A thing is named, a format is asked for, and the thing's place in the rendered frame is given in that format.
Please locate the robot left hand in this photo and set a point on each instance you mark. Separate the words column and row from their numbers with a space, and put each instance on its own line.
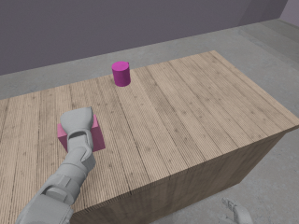
column 80, row 118

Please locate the left robot upper arm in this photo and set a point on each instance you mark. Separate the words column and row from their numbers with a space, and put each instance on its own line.
column 46, row 210

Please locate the left robot forearm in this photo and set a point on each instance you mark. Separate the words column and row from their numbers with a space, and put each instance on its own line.
column 64, row 185

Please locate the table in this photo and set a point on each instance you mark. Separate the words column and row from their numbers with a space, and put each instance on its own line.
column 181, row 131

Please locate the sponge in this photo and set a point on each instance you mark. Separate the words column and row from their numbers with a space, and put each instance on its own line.
column 97, row 136

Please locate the robot right hand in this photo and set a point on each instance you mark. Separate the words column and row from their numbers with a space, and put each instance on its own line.
column 241, row 214

